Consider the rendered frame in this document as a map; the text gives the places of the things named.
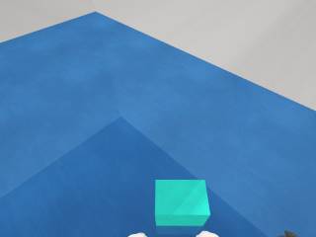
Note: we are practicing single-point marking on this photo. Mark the carton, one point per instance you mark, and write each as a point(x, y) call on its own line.
point(181, 203)

